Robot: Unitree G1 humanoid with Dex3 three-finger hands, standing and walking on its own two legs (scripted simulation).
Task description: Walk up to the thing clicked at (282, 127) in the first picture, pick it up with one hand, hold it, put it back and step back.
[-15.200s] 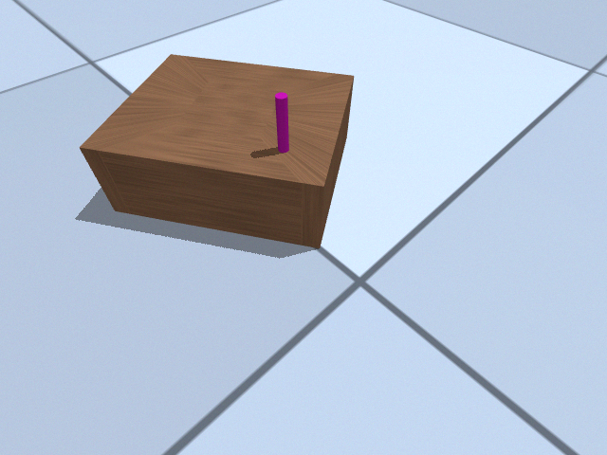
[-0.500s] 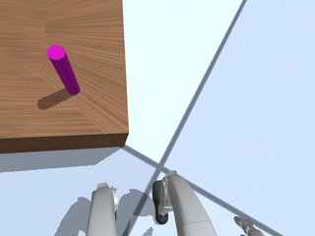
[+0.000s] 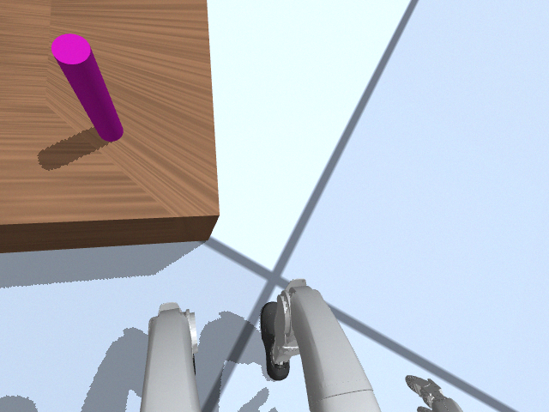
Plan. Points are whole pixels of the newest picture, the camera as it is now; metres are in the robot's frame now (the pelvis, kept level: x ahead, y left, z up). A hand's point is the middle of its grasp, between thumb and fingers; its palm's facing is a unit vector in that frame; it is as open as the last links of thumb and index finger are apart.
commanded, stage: approach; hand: left
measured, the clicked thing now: (95, 98) +0.57 +0.21 -0.13
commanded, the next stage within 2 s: close in in 0.22 s
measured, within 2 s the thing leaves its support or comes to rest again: neither
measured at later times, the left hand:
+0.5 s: hand (79, 125) +0.54 +0.24 -0.17, palm faces +0.23 -0.97 +0.02, open 17.4 cm
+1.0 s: hand (94, 116) +0.55 +0.22 -0.16, palm faces +0.22 -0.98 -0.01, open 17.7 cm
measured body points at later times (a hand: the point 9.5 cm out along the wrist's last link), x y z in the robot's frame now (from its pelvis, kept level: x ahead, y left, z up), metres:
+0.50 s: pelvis -0.05 -0.01 -0.17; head +0.21 +0.04 +0.19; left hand +0.53 +0.29 -0.17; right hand -0.04 -0.27 -0.27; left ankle +0.01 +0.10 -0.57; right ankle +0.07 -0.15 -0.57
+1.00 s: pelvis -0.06 -0.01 -0.18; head +0.19 +0.04 +0.19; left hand +0.54 +0.27 -0.16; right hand -0.06 -0.28 -0.27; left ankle +0.01 +0.10 -0.57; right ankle +0.07 -0.15 -0.57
